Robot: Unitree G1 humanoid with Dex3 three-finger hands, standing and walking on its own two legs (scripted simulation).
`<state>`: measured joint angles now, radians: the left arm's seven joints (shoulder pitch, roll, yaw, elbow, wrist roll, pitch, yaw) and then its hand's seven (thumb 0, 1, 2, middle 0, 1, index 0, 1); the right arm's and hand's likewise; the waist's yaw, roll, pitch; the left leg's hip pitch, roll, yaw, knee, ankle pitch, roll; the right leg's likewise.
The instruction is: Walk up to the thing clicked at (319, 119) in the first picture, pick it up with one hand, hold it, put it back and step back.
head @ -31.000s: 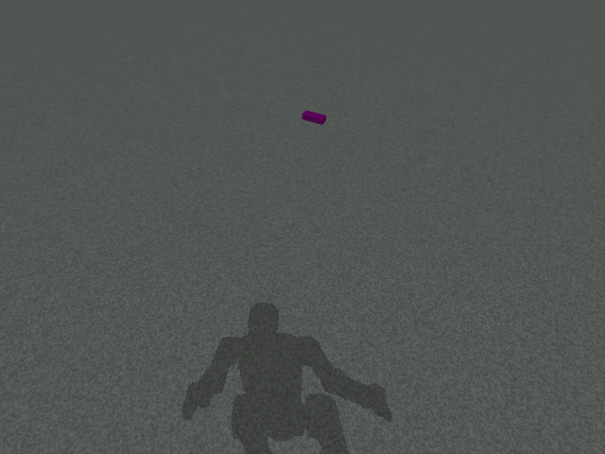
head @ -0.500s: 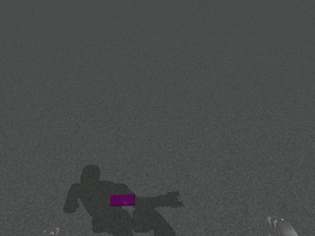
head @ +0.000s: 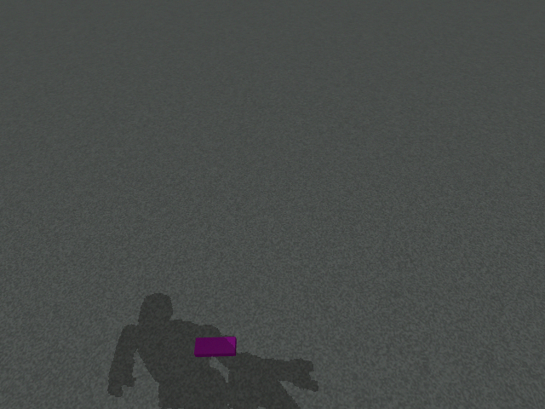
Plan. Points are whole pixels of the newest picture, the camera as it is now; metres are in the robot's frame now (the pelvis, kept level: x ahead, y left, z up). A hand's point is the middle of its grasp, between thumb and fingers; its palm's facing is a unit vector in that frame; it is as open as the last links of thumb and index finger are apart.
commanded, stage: walk up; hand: left
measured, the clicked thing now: (215, 346) +0.43 +0.25 -0.75
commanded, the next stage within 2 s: none
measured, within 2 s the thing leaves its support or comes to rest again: neither
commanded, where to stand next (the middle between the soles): +0.04 +0.01 m, yaw +1 degrees
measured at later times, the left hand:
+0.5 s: hand out of the picture +0.02 +0.25 -0.15, palm faces -0.01 -0.88 -0.47, open 7.3 cm
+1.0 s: hand out of the picture +0.09 +0.25 -0.16, palm faces +0.03 -0.91 -0.42, open 7.3 cm
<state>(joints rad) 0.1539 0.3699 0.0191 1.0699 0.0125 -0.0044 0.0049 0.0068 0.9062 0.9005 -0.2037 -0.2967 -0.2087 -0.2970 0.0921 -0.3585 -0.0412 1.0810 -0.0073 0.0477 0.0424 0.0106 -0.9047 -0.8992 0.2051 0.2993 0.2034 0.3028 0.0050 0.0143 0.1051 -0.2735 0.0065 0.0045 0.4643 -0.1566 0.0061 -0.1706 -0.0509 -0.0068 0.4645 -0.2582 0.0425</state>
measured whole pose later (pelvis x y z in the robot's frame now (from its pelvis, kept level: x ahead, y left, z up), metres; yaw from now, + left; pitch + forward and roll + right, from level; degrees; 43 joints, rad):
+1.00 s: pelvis +0.02 -0.03 -0.02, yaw +2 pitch -4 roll +1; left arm 0.21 0.40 0.06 0.90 0.00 -0.01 0.00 0.01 0.91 0.90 -0.20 -0.30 -0.21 -0.30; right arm 0.19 -0.39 -0.06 0.88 0.02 0.04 -0.01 0.01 -0.90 -0.90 0.21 0.30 0.21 0.30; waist 0.00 0.01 0.15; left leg -0.19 0.05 0.02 0.72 -0.44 -0.02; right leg -0.38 -0.03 -0.01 0.66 -0.18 0.00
